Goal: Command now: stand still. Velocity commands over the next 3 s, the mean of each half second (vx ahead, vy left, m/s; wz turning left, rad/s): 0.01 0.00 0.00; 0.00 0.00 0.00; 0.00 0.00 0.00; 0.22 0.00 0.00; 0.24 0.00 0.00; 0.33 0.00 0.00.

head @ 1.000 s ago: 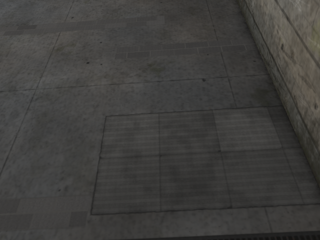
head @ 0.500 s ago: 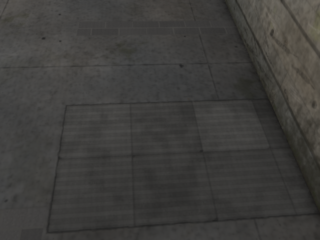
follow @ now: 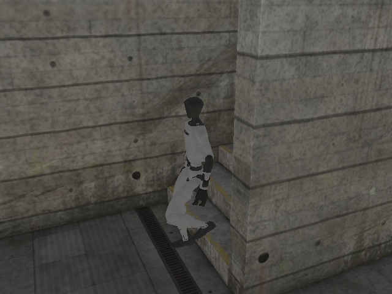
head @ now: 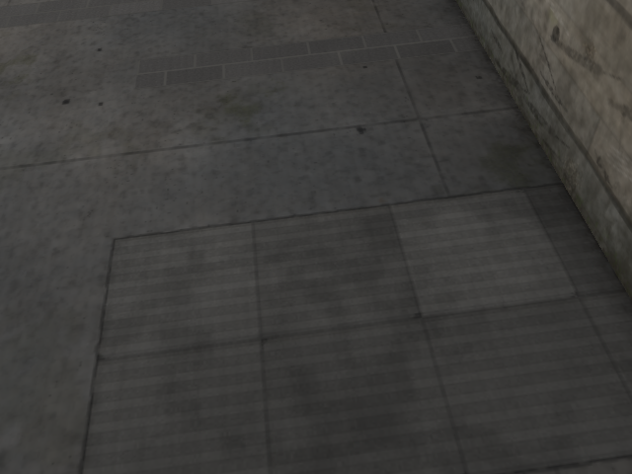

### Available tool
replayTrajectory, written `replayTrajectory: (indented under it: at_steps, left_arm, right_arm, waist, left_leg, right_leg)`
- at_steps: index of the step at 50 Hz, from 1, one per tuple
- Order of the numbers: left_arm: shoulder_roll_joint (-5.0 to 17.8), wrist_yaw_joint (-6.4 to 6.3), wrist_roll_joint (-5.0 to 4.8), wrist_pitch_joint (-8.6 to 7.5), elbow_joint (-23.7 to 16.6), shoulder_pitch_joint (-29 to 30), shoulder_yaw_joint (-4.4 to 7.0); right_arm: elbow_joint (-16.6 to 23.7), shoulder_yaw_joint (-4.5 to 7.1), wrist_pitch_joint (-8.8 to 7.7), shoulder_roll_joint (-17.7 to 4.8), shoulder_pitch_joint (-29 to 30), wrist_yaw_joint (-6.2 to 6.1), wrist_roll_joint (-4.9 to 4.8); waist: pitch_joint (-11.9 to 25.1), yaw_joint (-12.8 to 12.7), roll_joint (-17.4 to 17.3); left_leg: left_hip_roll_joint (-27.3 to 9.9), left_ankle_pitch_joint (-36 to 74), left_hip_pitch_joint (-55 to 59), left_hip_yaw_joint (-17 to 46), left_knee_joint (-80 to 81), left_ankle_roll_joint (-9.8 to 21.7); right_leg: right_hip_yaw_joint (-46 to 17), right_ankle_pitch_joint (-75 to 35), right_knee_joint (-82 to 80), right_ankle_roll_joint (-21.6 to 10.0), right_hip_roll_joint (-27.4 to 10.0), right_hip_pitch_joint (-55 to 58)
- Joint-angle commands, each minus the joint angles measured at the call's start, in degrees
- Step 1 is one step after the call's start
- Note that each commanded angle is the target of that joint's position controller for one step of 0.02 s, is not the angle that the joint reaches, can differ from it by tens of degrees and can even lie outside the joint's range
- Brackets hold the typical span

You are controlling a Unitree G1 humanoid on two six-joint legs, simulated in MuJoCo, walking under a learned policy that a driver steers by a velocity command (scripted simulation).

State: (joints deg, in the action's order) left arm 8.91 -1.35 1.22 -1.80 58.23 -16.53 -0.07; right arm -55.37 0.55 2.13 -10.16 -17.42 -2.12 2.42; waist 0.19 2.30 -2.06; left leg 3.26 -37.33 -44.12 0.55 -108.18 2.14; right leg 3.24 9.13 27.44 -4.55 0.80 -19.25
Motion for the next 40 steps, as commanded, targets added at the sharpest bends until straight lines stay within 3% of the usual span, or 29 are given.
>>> replayTrajectory:
  at_steps: [1,2,3,4,5,7,10,11,12,14,15,16,17,19,21,24,26,28,29,30,32,33,40]
  left_arm:
    - [7.4,-0.91,1.09,-0.83,-2.25,-4.52,0.12]
    - [7.94,-0.77,1.02,-1.09,-2.09,-5.99,0.14]
    - [7.86,-0.93,0.82,-1.06,-2.18,-6.6,0.08]
    - [7.72,-1.32,0.59,-1.16,-2.24,-6.47,-0.06]
    - [6.87,-1.47,0.38,-1.21,-2.31,-7.8,-0.36]
    - [6.64,-1.66,0.41,-0.44,-4.04,-6.11,-0.33]
    - [9.56,-1.65,-0.54,0.6,-6.52,-4.89,0.73]
    - [10.44,-1.23,-0.16,1.15,-6.49,-6.59,1.12]
    - [10.07,-0.89,0.11,1.83,-6.61,-7.92,1.28]
    - [8.03,-1.11,0.88,2.75,-6.56,-11.06,1.34]
    - [6.28,-0.9,1.15,2.48,-6.45,-10.53,1.5]
    - [3.75,-0.03,-0.55,2.0,-9.33,-8.03,1.2]
    - [8.36,0.46,-0.04,1.88,-9.14,-3.72,3.04]
    - [5.55,1.48,0.04,2.09,-7.64,-5.36,2.96]
    - [4.11,2.46,0.91,2.43,-5.83,-7.95,2.8]
    - [3.6,2.24,1.15,3.03,-5.01,-7.09,2.28]
    - [4.46,1.54,1.27,2.84,-5.12,-5.57,2.06]
    - [5.77,0.85,1.51,1.51,-5.73,-5.27,1.76]
    - [6.53,0.81,1.0,1.08,-5.26,-4.15,1.79]
    - [5.85,0.88,0.04,0.77,-4.86,-3.95,1.61]
    - [6.12,0.87,0.03,0.3,-4.07,-3.21,1.33]
    - [6.49,0.7,-0.52,0.22,-3.48,-3.27,1.57]
    - [4.82,0.01,-0.52,0.02,-0.83,-2.61,1.37]
  right_arm:
    - [4.71,-0.46,0.32,-0.72,1.09,0.27,0.66]
    - [5.28,-0.63,0.25,-0.24,1.02,0.1,0.73]
    - [6.14,-0.83,0.44,0.08,1.61,0.31,0.46]
    - [8.09,-1.41,0.67,0.95,4.74,0.52,0.6]
    - [8.87,-1.48,0.81,0.83,6.23,0.49,0.98]
    - [9.78,-2.26,0.86,0.79,6.61,1.19,1.12]
    - [9.32,-2.13,0.5,-0.75,6.23,1.96,-1.22]
    - [8.71,-1.51,0.46,-2.34,4.88,2.3,-1.77]
    - [7.62,-0.83,0.23,-3.7,2.69,2.46,-1.87]
    - [4.65,0.17,-1.37,-4.98,-4.21,2.36,-1.93]
    - [4.37,-0.01,-3.11,-5.08,-8.16,2.29,-2.29]
    - [5.45,-0.17,-2.96,-7.49,-8.74,1.36,-0.86]
    - [5.82,-0.87,-2.67,-5.23,-6.59,0.58,-1.09]
    - [7.17,-1.08,-3.21,-4.51,0.05,0.23,-0.64]
    - [8.37,-0.99,-3.81,-3.96,3.51,0.32,-1.17]
    - [7.76,-1.11,-3.86,-3.63,2.18,0.88,-1.66]
    - [6.04,-1.02,-4.08,-3.86,-2.07,1.03,-1.38]
    - [5.18,-1.05,-5.53,-3.07,-4.27,1.44,-1.54]
    - [4.83,-1.27,-5.97,-1.65,-6.33,1.78,-2.24]
    - [3.84,-0.68,-5.78,-3.18,-5.65,1.67,-2.35]
    - [3.3,-0.19,-5.36,-3.68,-6.11,1.6,-2.12]
    - [3.06,-0.13,-5.0,-3.87,-5.91,1.6,-1.98]
    - [0.5,0.69,-4.35,-3.37,-5.75,1.21,-2.04]
  waist:
    - [-0.68,-0.47,5.62]
    - [0.17,-0.46,7.52]
    - [-0.22,-0.23,5.94]
    - [-1.43,0.0,7.74]
    - [-0.34,-0.6,7.35]
    - [0.94,-0.39,7.67]
    - [0.86,-1.61,10.69]
    - [0.32,-2.31,12.14]
    - [-0.61,-2.4,11.31]
    - [-4.33,-1.31,5.37]
    - [-7.22,0.42,0.76]
    - [-7.54,1.74,-10.31]
    - [-10.74,2.67,-5.33]
    - [-8.87,-1.45,-6.2]
    - [-4.45,-4.26,-7.17]
    - [-4.88,-4.6,-6.85]
    - [-6.06,-3.91,-5.96]
    - [-4.23,-3.5,-6.14]
    - [-3.08,-2.4,-1.5]
    - [-3.53,-3.26,-1.4]
    - [-2.5,-2.23,0.21]
    - [-2.71,-2.39,1.54]
    - [-2.79,-0.77,3.97]
  left_leg:
    - [0.22,14.18,-7.69,2.51,4.05,-2.05]
    - [0.82,14.35,-8.91,2.68,2.55,-2.59]
    - [0.34,18.36,-8.27,1.86,8.58,-3.27]
    - [-0.21,21.74,-9.64,1.68,12.11,-4.17]
    - [-0.74,23.57,-9.3,1.97,14.23,-4.6]
    - [-3.74,26.64,-1.7,0.65,32.79,-4.7]
    - [-4.75,27.47,23.98,1.11,60.57,-2.79]
    - [-3.47,23.03,28.26,-0.25,64.58,-1.79]
    - [-2.42,21.28,31.82,-2.16,69.94,-0.82]
    - [-2.1,17.83,41.63,-2.62,79.16,-0.22]
    - [-8.85,17.66,45.72,6.59,83.03,-0.72]
    - [-22.43,-1.36,43.07,28.61,93.46,3.24]
    - [-22.43,-8.79,34.7,33.78,98.03,3.69]
    - [-17.67,-6.89,26.07,27.67,96.71,3.24]
    - [-13.94,-4.55,18.77,20.11,96.17,2.29]
    - [-11.6,-2.01,15.56,15.35,95.42,2.67]
    - [-10.8,1.13,16.61,13.95,94.0,2.33]
    - [-10.12,10.83,16.9,13.14,91.62,1.34]
    - [-8.36,16.76,18.39,10.76,91.18,0.32]
    - [-7.53,22.55,22.86,8.39,88.71,-0.25]
    - [-7.6,27.45,28.17,7.39,86.32,-0.33]
    - [-7.77,29.43,28.92,7.39,85.92,-0.07]
    - [-7.68,31.92,32.46,6.12,84.39,-0.16]
  right_leg:
    - [-14.94,-11.68,-7.04,-12.44,-15.57,-1.67]
    - [-15.55,-14.47,-6.01,-13.1,-15.64,-1.29]
    - [-13.92,-10.64,-6.71,-13.05,-14.52,-3.2]
    - [-14.72,-7.25,-6.02,-12.75,-14.42,-3.74]
    - [-15.47,-5.25,-6.08,-12.39,-14.22,-2.91]
    - [-14.28,5.96,-8.69,-9.43,-11.85,-3.35]
    - [-13.65,19.51,-14.96,-6.27,-12.15,-11.85]
    - [-14.61,23.74,-15.02,-6.05,-12.72,-11.78]
    - [-15.29,28.4,-13.39,-5.91,-12.74,-11.73]
    - [-14.37,34.32,-6.73,-3.73,-9.43,-17.32]
    - [-9.52,25.45,3.86,-0.72,-5.23,-22.98]
    - [-4.21,22.53,7.15,2.47,-1.06,-30.95]
    - [-5.69,16.92,8.27,3.07,-2.03,-25.29]
    - [-6.43,8.91,10.03,2.32,-1.39,-12.4]
    - [-5.12,5.5,12.55,1.96,0.3,-0.35]
    - [-3.91,4.28,9.08,2.03,0.87,5.79]
    - [-4.36,2.89,2.04,2.41,0.33,9.29]
    - [-8.86,-0.28,-0.15,2.79,-3.81,15.51]
    - [-11.25,-2.77,0.69,2.76,-5.96,15.99]
    - [-11.13,-2.68,-0.18,3.31,-5.99,11.46]
    - [-10.9,-3.92,-0.58,3.16,-5.77,9.04]
    - [-10.61,-4.92,-0.92,2.91,-5.58,8.61]
    - [-10.83,-9.36,-1.47,2.12,-5.78,8.3]
